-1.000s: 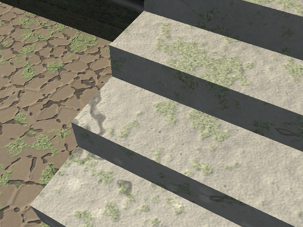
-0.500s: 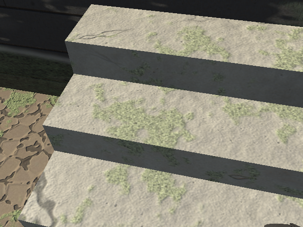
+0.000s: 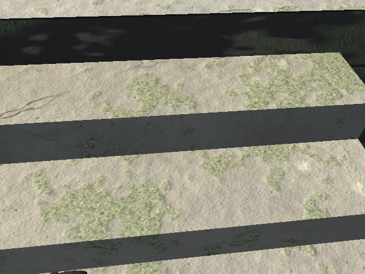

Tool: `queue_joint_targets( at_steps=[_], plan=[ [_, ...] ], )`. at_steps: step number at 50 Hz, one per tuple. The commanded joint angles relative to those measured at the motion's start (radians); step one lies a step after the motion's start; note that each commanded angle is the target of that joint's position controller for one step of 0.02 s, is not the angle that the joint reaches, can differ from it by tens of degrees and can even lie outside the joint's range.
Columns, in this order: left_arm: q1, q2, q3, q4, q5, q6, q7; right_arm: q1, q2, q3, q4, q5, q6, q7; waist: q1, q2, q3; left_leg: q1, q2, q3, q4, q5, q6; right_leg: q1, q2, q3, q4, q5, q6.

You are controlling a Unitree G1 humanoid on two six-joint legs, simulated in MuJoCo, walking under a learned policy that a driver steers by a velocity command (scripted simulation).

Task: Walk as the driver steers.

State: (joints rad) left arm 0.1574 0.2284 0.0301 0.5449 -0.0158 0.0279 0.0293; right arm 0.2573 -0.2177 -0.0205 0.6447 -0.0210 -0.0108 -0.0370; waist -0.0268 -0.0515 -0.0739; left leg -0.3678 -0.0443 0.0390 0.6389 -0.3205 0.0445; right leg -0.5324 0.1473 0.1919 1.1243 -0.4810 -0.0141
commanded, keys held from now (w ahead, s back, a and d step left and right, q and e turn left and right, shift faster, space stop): w+e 0.26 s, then w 0.04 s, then w+q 0.70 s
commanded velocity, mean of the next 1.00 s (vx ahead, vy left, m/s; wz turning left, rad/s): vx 0.44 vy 0.00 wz -0.01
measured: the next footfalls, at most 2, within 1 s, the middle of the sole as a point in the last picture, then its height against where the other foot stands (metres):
right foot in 0.48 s outside the picture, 0.17 m higher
left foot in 1.00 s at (178, 195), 0.17 m higher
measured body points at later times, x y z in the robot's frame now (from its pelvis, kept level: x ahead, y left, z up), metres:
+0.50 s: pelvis +0.21 -0.07 +0.04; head +0.26 -0.04 +0.48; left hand +0.53 -0.02 +0.01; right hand +0.01 -0.20 -0.08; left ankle +0.02 +0.10 -0.69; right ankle +0.34 -0.19 -0.56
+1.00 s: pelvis +0.48 -0.08 +0.20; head +0.49 -0.09 +0.65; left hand +0.40 +0.12 +0.05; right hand +0.74 -0.18 +0.15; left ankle +0.62 +0.01 -0.36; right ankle +0.34 -0.20 -0.54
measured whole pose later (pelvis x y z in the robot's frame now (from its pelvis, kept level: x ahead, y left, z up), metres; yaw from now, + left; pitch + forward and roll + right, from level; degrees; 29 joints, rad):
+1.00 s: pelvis +0.48 -0.08 +0.20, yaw +4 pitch +4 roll +2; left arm 0.47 0.12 -0.04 1.05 0.01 -0.05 0.03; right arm -0.02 -0.06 0.13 0.61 0.01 -0.01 0.06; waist 0.04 -0.02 -0.07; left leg -1.07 0.05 0.18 1.47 -0.33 0.16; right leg 0.06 -0.14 -0.32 0.20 -0.23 0.04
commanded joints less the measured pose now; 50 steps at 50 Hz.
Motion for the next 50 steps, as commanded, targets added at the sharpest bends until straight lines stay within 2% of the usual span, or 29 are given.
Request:
queue_joint_targets(
  at_steps=[1, 5, 10, 15, 18, 19, 20, 21, 22, 23, 24, 25, 26, 27, 28, 29, 30, 31, 33, 34, 37, 39, 42, 44, 45, 47, 48, 49, 50],
  plan=[
    [0.037, 0.087, 0.029, -0.038, 0.005, -0.021, -0.016, 0.063, -0.107, -0.031, -0.072, -0.002, -0.022, -0.020, -0.001, 0.148, 0.085, 0.271, 0.371, -0.560, -0.358, -0.345, 0.161, -0.468, -0.097, -0.030, 0.579, 0.116, 0.054],
    [-0.087, 0.018, -0.006, -0.060, -0.002, -0.063, -0.038, 0.230, -0.067, -0.027, 0.007, -0.038, -0.017, -0.029, -0.063, 0.132, 0.145, 0.319, 0.276, -0.291, -0.343, -0.227, 0.136, -0.648, -0.090, -0.059, 0.656, 0.327, 0.067],
    [-0.079, -0.074, -0.033, -0.014, -0.018, -0.058, -0.048, 0.308, -0.013, -0.006, 0.128, -0.018, -0.052, 0.008, -0.054, 0.163, 0.173, 0.365, 0.351, -0.188, -0.356, -0.008, 0.115, -0.877, -0.133, -0.038, 1.020, 0.299, 0.027],
    [-0.218, -0.150, -0.084, -0.067, -0.012, -0.059, -0.052, 0.378, 0.025, 0.016, 0.231, -0.027, -0.030, -0.001, -0.059, 0.151, 0.247, 0.335, 0.347, -0.087, -0.400, 0.179, 0.077, -1.048, -0.157, -0.066, 1.064, 0.306, 0.007],
    [-0.361, -0.161, -0.124, -0.162, -0.016, -0.070, -0.064, 0.447, 0.015, 0.021, 0.278, 0.017, -0.023, -0.033, -0.068, 0.115, 0.272, 0.280, 0.342, -0.105, -0.547, 0.153, 0.097, -1.010, -0.204, -0.151, 0.777, 0.313, 0.014],
    [-0.407, -0.135, -0.134, -0.184, -0.001, -0.073, -0.081, 0.436, -0.019, 0.015, 0.283, 0.026, -0.015, -0.040, -0.067, 0.095, 0.261, 0.201, 0.348, -0.072, -0.673, 0.231, 0.120, -0.824, -0.226, -0.298, 0.571, 0.306, 0.015],
    [-0.510, -0.165, -0.154, -0.235, -0.005, -0.087, -0.096, 0.450, -0.047, 0.007, 0.311, 0.064, -0.009, -0.042, -0.065, 0.123, 0.241, 0.131, 0.363, -0.050, -0.788, 0.385, 0.118, -0.558, -0.276, -0.370, 0.331, 0.232, -0.026],
    [-0.504, -0.140, -0.139, -0.215, -0.008, -0.095, -0.101, 0.458, -0.039, 0.011, 0.329, 0.068, -0.015, -0.031, -0.054, 0.101, 0.176, 0.120, 0.314, 0.016, -0.738, 0.733, 0.102, -0.265, -0.199, -0.491, 0.176, 0.192, -0.062],
    [-0.404, -0.136, -0.113, -0.194, 0.001, -0.113, -0.092, 0.480, -0.089, 0.011, 0.357, 0.041, -0.039, -0.009, 0.011, 0.261, 0.049, 0.185, 0.339, 0.038, -0.572, 1.467, 0.128, -0.001, -0.101, -0.514, 0.221, 0.093, -0.106],
    [-0.184, -0.044, -0.067, -0.146, -0.010, -0.116, -0.079, 0.464, -0.167, 0.001, 0.362, 0.024, -0.057, 0.001, 0.144, 0.379, -0.092, 0.322, 0.354, 0.027, -0.396, 1.945, 0.135, 0.159, -0.042, -0.466, 0.138, 0.108, -0.154],
    [0.023, 0.059, -0.016, -0.088, -0.017, -0.103, -0.063, 0.373, -0.262, -0.026, 0.350, 0.010, -0.065, 0.004, 0.280, 0.460, -0.159, 0.408, 0.337, -0.011, -0.209, 1.962, 0.099, 0.260, -0.072, -0.302, -0.077, 0.113, -0.181],
    [0.209, 0.146, 0.019, -0.009, 0.015, -0.092, -0.053, 0.345, -0.211, -0.029, 0.314, 0.016, -0.079, 0.007, 0.312, 0.326, -0.307, 0.121, 0.272, -0.102, 0.091, 1.672, 0.064, 0.620, -0.214, 0.084, -0.166, 0.168, -0.255],
    [0.333, 0.256, 0.053, 0.080, 0.048, -0.074, -0.038, 0.395, -0.068, 0.000, 0.320, 0.017, -0.108, 0.036, 0.243, -0.141, -0.502, -0.095, 0.070, -0.173, 0.432, 0.474, 0.049, 0.838, -0.478, 0.641, -0.616, 0.049, -0.351],
    [0.365, 0.216, 0.049, 0.112, 0.067, -0.065, -0.020, 0.302, -0.073, -0.031, 0.332, 0.039, -0.122, 0.070, 0.260, -0.063, -0.505, -0.152, -0.018, -0.319, 0.916, 0.181, 0.018, 0.723, -0.543, 0.837, -0.820, -0.147, -0.328],
    [0.244, 0.151, 0.029, 0.165, 0.040, -0.078, -0.030, 0.161, -0.004, -0.033, 0.241, 0.060, -0.118, 0.082, 0.177, -0.009, -0.273, -0.310, -0.002, -0.320, 1.157, 0.161, 0.023, 0.514, -0.543, 0.679, -0.835, -0.156, -0.259],
    [0.195, 0.054, 0.007, 0.237, 0.020, -0.083, -0.043, 0.020, 0.051, -0.011, 0.154, 0.051, -0.112, 0.084, 0.126, 0.019, -0.109, -0.442, 0.032, -0.245, 1.312, 0.190, 0.059, 0.379, -0.525, 0.539, -0.806, -0.165, -0.207],
    [0.145, -0.059, -0.022, 0.295, 0.029, -0.098, -0.056, -0.037, 0.084, 0.001, 0.101, 0.044, -0.103, 0.079, 0.069, 0.042, 0.014, -0.511, 0.067, -0.229, 1.389, 0.201, 0.103, 0.240, -0.502, 0.337, -0.751, -0.070, -0.167],
    [0.123, -0.139, -0.040, 0.350, 0.041, -0.108, -0.062, 0.004, 0.106, 0.014, 0.098, 0.050, -0.093, 0.086, 0.010, 0.026, 0.054, -0.546, 0.076, -0.248, 1.438, 0.221, 0.141, 0.200, -0.454, 0.178, -0.739, 0.032, -0.126],
    [0.128, -0.184, -0.045, 0.402, 0.047, -0.114, -0.073, 0.058, 0.174, 0.052, 0.097, 0.065, -0.076, 0.094, -0.050, 0.035, 0.086, -0.655, 0.068, -0.259, 1.481, 0.251, 0.188, 0.200, -0.400, -0.086, -0.726, 0.249, -0.057],
    [0.100, -0.173, -0.043, 0.398, 0.053, -0.110, -0.073, 0.081, 0.177, 0.061, 0.105, 0.076, -0.058, 0.093, -0.077, 0.032, 0.113, -0.682, 0.074, -0.252, 1.424, 0.246, 0.171, 0.145, -0.405, -0.175, -0.750, 0.259, -0.058],
    [0.098, -0.117, -0.062, 0.410, 0.090, -0.107, -0.070, 0.013, 0.167, 0.083, 0.081, 0.059, -0.010, 0.076, -0.094, -0.031, 0.152, -0.820, 0.021, -0.149, 1.635, 0.307, 0.106, 0.027, -0.411, -0.293, -0.828, 0.291, -0.081],
    [0.150, -0.085, -0.071, 0.435, 0.078, -0.102, -0.068, -0.067, 0.183, 0.103, 0.025, 0.054, 0.005, 0.061, -0.081, -0.041, 0.186, -1.006, 0.026, -0.162, 1.778, 0.261, 0.096, 0.107, -0.444, -0.284, -0.855, 0.293, -0.074],
    [0.183, -0.041, -0.076, 0.429, 0.049, -0.098, -0.051, -0.257, 0.082, 0.104, -0.086, 0.032, -0.005, 0.057, -0.043, 0.010, 0.180, -0.941, 0.069, -0.077, 1.367, 0.336, 0.060, 0.080, -0.386, -0.382, -0.927, 0.283, -0.056],
    [0.323, 0.074, -0.047, 0.456, 0.041, -0.109, -0.012, -0.351, 0.091, 0.118, -0.131, 0.036, -0.003, 0.053, 0.017, -0.054, 0.121, -0.929, 0.141, 0.039, 1.236, 0.246, 0.032, 0.222, -0.463, -0.348, -1.083, 0.267, -0.116],
    [0.376, 0.087, -0.036, 0.474, 0.034, -0.104, 0.004, -0.405, 0.089, 0.119, -0.149, 0.038, 0.000, 0.062, 0.050, -0.055, 0.120, -0.940, 0.175, 0.051, 1.161, 0.186, 0.031, 0.346, -0.462, -0.351, -1.104, 0.311, -0.116],
    [0.310, 0.100, -0.029, 0.474, 0.022, -0.077, 0.019, -0.404, 0.129, 0.127, -0.132, 0.034, -0.002, 0.090, 0.011, -0.036, 0.028, -0.704, 0.152, 0.141, 0.948, 0.078, 0.090, 0.476, -0.447, -0.492, -1.056, 0.832, -0.088],
    [0.327, 0.117, -0.033, 0.474, 0.013, -0.082, 0.017, -0.449, 0.095, 0.118, -0.159, 0.038, -0.020, 0.097, 0.000, -0.045, -0.006, -0.442, 0.075, 0.235, 0.812, 0.023, 0.132, 0.379, -0.419, -0.526, -0.972, 1.435, -0.105],
    [0.380, 0.176, -0.017, 0.475, 0.016, -0.081, 0.021, -0.391, 0.049, 0.089, -0.152, 0.031, -0.024, 0.099, -0.024, -0.148, -0.064, -0.317, -0.003, 0.268, 0.742, -0.111, 0.144, 0.458, -0.447, -0.490, -0.858, 1.891, -0.121],
    [0.351, 0.223, -0.004, 0.458, 0.017, -0.074, 0.024, -0.238, -0.011, 0.058, -0.115, 0.017, -0.024, 0.106, -0.086, -0.248, -0.140, -0.235, -0.051, 0.222, 0.596, -0.205, 0.168, 0.605, -0.488, -0.442, -0.690, 2.092, -0.135]
  ],
)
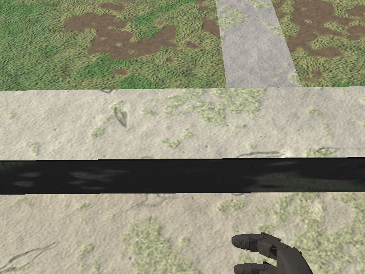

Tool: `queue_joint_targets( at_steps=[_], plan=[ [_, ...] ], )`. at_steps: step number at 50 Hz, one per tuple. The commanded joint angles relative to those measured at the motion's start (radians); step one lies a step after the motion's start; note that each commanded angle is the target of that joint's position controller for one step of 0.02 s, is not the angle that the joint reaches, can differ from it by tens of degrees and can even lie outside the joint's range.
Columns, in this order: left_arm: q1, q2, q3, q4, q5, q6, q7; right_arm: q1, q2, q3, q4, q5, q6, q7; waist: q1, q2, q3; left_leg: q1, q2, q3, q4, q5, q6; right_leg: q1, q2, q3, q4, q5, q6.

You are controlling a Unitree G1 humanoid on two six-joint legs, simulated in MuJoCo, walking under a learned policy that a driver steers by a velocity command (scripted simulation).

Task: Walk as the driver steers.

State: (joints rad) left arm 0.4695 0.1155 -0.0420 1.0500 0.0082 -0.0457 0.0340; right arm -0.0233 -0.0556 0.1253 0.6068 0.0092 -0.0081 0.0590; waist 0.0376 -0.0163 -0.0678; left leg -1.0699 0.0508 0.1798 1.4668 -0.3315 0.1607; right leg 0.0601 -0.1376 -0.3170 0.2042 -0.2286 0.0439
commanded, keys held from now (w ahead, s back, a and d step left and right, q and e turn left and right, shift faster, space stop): w+q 0.36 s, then w+e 0.64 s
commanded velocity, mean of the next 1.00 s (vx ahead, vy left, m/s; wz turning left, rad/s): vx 0.50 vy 0.00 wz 0.08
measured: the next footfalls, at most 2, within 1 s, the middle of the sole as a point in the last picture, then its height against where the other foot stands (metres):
right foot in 0.54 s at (196, 238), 0.17 m higher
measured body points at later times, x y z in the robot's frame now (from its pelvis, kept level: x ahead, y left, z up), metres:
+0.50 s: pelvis +0.29 +0.04 +0.18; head +0.30 +0.08 +0.62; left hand +0.53 +0.19 +0.13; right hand +0.26 -0.16 +0.04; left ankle +0.14 +0.07 -0.57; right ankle +0.47 +0.00 -0.36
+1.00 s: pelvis +0.57 +0.11 +0.34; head +0.61 +0.07 +0.79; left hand +0.44 +0.25 +0.21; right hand +0.86 +0.06 +0.30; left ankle +0.73 +0.23 -0.19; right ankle +0.47 +0.01 -0.41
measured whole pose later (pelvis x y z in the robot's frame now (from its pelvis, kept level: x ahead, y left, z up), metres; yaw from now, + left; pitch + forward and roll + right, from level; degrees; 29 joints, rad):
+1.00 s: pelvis +0.57 +0.11 +0.34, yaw +2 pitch +7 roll +4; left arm 0.57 0.00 -0.05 1.03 0.00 -0.01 0.03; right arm -0.10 0.00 0.18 0.60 -0.01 -0.11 0.04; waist 0.12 0.02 -0.05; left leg -1.24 0.07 0.15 1.53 -0.26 0.00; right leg -0.11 0.02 0.20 0.30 -0.29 -0.07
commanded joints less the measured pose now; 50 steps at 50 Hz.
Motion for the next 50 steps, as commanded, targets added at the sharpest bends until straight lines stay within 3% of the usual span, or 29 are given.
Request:
queue_joint_targets(
  at_steps=[1, 2, 3, 4, 5, 6, 7, 9, 13, 16, 20, 22, 23, 25, 26, 27, 28, 29, 30, 31, 33, 36, 38, 40, 42, 46, 48, 49, 50],
  plan=[
    [-0.027, 0.359, 0.079, -0.092, -0.008, -0.001, 0.019, 0.185, -0.257, -0.128, -0.035, -0.015, -0.019, 0.017, -0.212, -0.313, -0.206, 0.598, -0.161, -0.064, -0.442, -0.212, 0.078, 0.039, -0.185, 0.095, 0.439, 1.749, -0.183],
    [-0.070, 0.291, 0.069, -0.182, 0.002, -0.029, 0.002, 0.343, -0.373, -0.175, 0.004, -0.016, -0.002, 0.010, -0.235, -0.043, -0.289, 0.945, 0.002, -0.484, -0.616, -0.177, 0.176, -0.351, -0.091, 0.131, 0.752, 1.354, -0.130],
    [-0.177, 0.185, 0.052, -0.233, 0.015, -0.069, -0.034, 0.399, -0.463, -0.207, 0.047, -0.023, 0.021, -0.025, -0.207, 0.296, -0.343, 1.096, 0.140, -1.094, -1.128, -0.545, 0.268, -0.710, 0.185, 0.254, 1.178, 0.161, -0.071],
    [-0.194, 0.167, 0.073, -0.247, -0.005, -0.097, -0.075, 0.425, -0.391, -0.181, 0.094, -0.048, 0.007, -0.045, -0.145, 0.245, -0.327, 1.054, 0.194, -1.231, -1.250, -0.587, 0.166, -0.805, 0.177, 0.501, 1.519, 0.094, -0.098],
    [-0.295, 0.122, 0.064, -0.312, -0.019, -0.096, -0.092, 0.429, -0.261, -0.145, 0.140, -0.058, -0.005, -0.039, -0.112, 0.146, -0.147, 0.883, 0.173, -1.114, -1.184, -0.553, 0.094, -0.925, 0.152, 0.503, 1.648, 0.126, -0.136],
    [-0.391, 0.101, 0.053, -0.373, 0.009, -0.099, -0.088, 0.418, -0.202, -0.138, 0.184, -0.040, -0.013, -0.025, -0.089, 0.070, 0.005, 0.754, 0.142, -0.982, -1.177, -0.369, 0.061, -1.012, 0.146, 0.449, 1.788, 0.157, -0.151],
    [-0.367, 0.041, 0.029, -0.400, 0.034, -0.097, -0.087, 0.380, -0.147, -0.123, 0.220, -0.040, -0.021, -0.020, -0.034, 0.029, 0.026, 0.714, 0.112, -0.861, -1.105, -0.230, 0.018, -1.089, 0.119, 0.446, 1.945, 0.180, -0.179],
    [-0.272, -0.015, -0.005, -0.411, 0.028, -0.094, -0.097, 0.340, -0.093, -0.110, 0.258, -0.039, -0.026, -0.010, 0.044, 0.005, 0.052, 0.691, 0.025, -0.633, -1.060, -0.048, -0.023, -1.180, 0.106, 0.435, 2.052, 0.170, -0.212],
    [-0.307, 0.000, -0.039, -0.427, 0.019, -0.078, -0.083, 0.304, -0.097, -0.099, 0.240, -0.042, -0.027, -0.011, 0.081, -0.028, 0.093, 0.530, -0.038, -0.395, -1.035, 0.107, -0.077, -1.240, 0.062, 0.325, 1.810, 0.282, -0.152],
    [-0.469, -0.091, -0.083, -0.496, 0.021, -0.076, -0.074, 0.475, -0.135, -0.099, 0.325, -0.049, -0.024, -0.025, 0.002, 0.118, 0.088, 0.637, -0.002, -0.539, -1.093, 0.070, -0.032, -1.489, 0.084, 0.246, 2.092, 0.207, -0.115],
    [-0.818, -0.095, -0.120, -0.630, 0.021, -0.102, -0.056, 0.639, -0.153, -0.113, 0.357, -0.010, 0.000, -0.073, -0.139, 0.097, 0.105, 0.711, 0.072, -0.620, -1.309, 0.173, 0.006, -1.463, 0.072, 0.137, 1.601, 0.113, -0.067],
    [-0.788, -0.070, -0.099, -0.625, 0.001, -0.098, -0.048, 0.630, -0.165, -0.118, 0.380, -0.009, -0.003, -0.101, -0.096, 0.200, 0.020, 0.838, 0.112, -0.531, -1.391, 0.457, 0.025, -1.243, 0.055, 0.128, 1.380, 0.069, -0.085],
    [-0.692, -0.043, -0.081, -0.584, -0.007, -0.096, -0.048, 0.563, -0.177, -0.119, 0.385, -0.004, -0.005, -0.107, -0.028, 0.218, -0.068, 0.857, 0.102, -0.390, -1.362, 0.919, 0.020, -0.972, 0.107, 0.074, 1.239, 0.027, -0.126],
    [-0.586, 0.075, -0.008, -0.522, -0.025, -0.094, -0.049, 0.621, -0.214, -0.121, 0.433, -0.026, -0.025, -0.104, 0.033, 0.252, -0.221, 1.020, 0.108, -0.295, -1.171, 1.897, 0.014, -0.662, 0.241, 0.021, 1.136, -0.136, -0.176],
    [-0.363, 0.168, 0.022, -0.467, -0.019, -0.081, -0.058, 0.522, -0.304, -0.139, 0.400, -0.019, -0.039, -0.108, 0.144, 0.370, -0.223, 1.177, 0.168, -0.340, -0.994, 2.079, 0.048, -0.625, 0.208, 0.179, 0.908, -0.240, -0.201],
    [-0.194, 0.241, 0.051, -0.398, -0.002, -0.067, -0.067, 0.446, -0.318, -0.145, 0.368, -0.035, -0.055, -0.105, 0.196, 0.301, -0.292, 1.159, 0.169, -0.342, -0.811, 2.061, 0.063, -0.442, 0.162, 0.352, 0.780, -0.222, -0.242],
    [-0.051, 0.299, 0.076, -0.311, 0.049, -0.045, -0.080, 0.488, -0.241, -0.136, 0.355, -0.052, -0.072, -0.077, 0.163, -0.064, -0.383, 0.877, 0.053, -0.334, -0.551, 1.678, 0.048, -0.111, 0.022, 0.742, 0.544, -0.167, -0.357],
    [0.028, 0.271, 0.081, -0.238, 0.054, 0.005, -0.048, 0.439, -0.127, -0.121, 0.343, -0.088, -0.085, -0.029, 0.154, -0.437, -0.344, 0.501, -0.187, -0.351, -0.115, 0.351, -0.034, 0.076, -0.105, 1.262, 0.113, -0.155, -0.494],
    [0.012, 0.121, 0.049, -0.186, 0.054, 0.023, -0.021, 0.355, -0.137, -0.131, 0.292, -0.064, -0.108, 0.026, 0.101, -0.282, -0.205, 0.347, -0.198, -0.427, 0.327, 0.223, -0.041, -0.074, -0.116, 1.389, 0.038, -0.358, -0.428],
    [-0.060, 0.007, 0.016, -0.143, 0.047, 0.015, -0.031, 0.210, -0.097, -0.116, 0.185, -0.042, -0.118, 0.052, 0.026, -0.074, -0.014, 0.186, -0.168, -0.419, 0.496, 0.204, -0.018, -0.268, -0.094, 1.226, 0.087, -0.443, -0.370],
    [-0.122, -0.051, -0.001, -0.083, 0.026, -0.003, -0.056, 0.177, -0.047, -0.085, 0.111, -0.055, -0.115, 0.047, -0.082, 0.109, 0.083, 0.051, -0.115, -0.347, 0.700, 0.215, 0.026, -0.416, -0.019, 0.908, 0.172, -0.263, -0.276],
    [-0.148, -0.043, -0.008, -0.055, 0.028, 0.006, -0.093, 0.288, 0.028, -0.033, 0.097, -0.024, -0.114, 0.018, -0.162, 0.093, 0.115, -0.134, -0.062, -0.283, 0.806, 0.214, 0.019, -0.473, 0.060, 0.585, 0.195, 0.000, -0.208],
    [-0.195, -0.012, -0.009, -0.076, 0.031, 0.006, -0.098, 0.246, -0.008, -0.021, 0.059, -0.027, -0.108, 0.008, -0.190, 0.072, 0.127, -0.123, 0.012, -0.217, 0.613, 0.282, -0.033, -0.619, 0.091, 0.491, 0.160, -0.005, -0.178],
    [-0.120, 0.007, -0.012, -0.062, 0.027, -0.005, -0.087, 0.093, -0.009, -0.009, 0.006, -0.049, -0.103, -0.021, -0.122, -0.020, 0.092, -0.061, 0.016, -0.098, 0.524, 0.389, -0.093, -0.700, 0.120, 0.503, 0.127, 0.067, -0.208],
    [0.044, 0.042, -0.009, -0.006, 0.033, -0.003, -0.068, -0.007, 0.054, 0.015, -0.025, -0.041, -0.106, -0.033, -0.050, -0.123, 0.074, -0.267, 0.024, -0.062, 0.690, 0.336, -0.118, -0.521, 0.080, 0.639, 0.134, 0.098, -0.238],
    [0.271, 0.038, 0.007, 0.001, 0.006, 0.040, -0.017, -0.271, 0.033, 0.031, -0.142, -0.018, -0.145, -0.017, 0.083, -0.077, 0.034, -0.491, 0.037, -0.094, 0.382, 0.219, -0.170, -0.122, 0.005, 0.800, 0.125, 0.176, -0.240],
    [0.251, 0.052, 0.029, -0.030, -0.020, 0.045, 0.020, -0.428, 0.061, 0.046, -0.219, -0.034, -0.141, -0.018, 0.085, -0.109, 0.041, -0.167, 0.052, -0.063, 0.043, 0.020, -0.184, -0.254, -0.058, 0.803, -0.102, 0.234, -0.292],
    [0.226, 0.059, 0.034, -0.038, -0.028, 0.039, 0.025, -0.400, 0.031, 0.029, -0.208, -0.017, -0.130, -0.012, 0.054, -0.097, 0.021, 0.018, 0.021, 0.036, -0.141, -0.020, -0.174, -0.251, -0.052, 0.715, -0.164, 0.339, -0.285],
    [0.196, 0.070, 0.026, -0.025, -0.002, 0.021, 0.022, -0.245, -0.037, -0.020, -0.193, -0.009, -0.135, -0.028, -0.069, -0.280, -0.092, 0.408, -0.074, 0.054, -0.243, -0.083, -0.132, -0.299, -0.019, 0.665, -0.104, 0.918, -0.300]
  ],
)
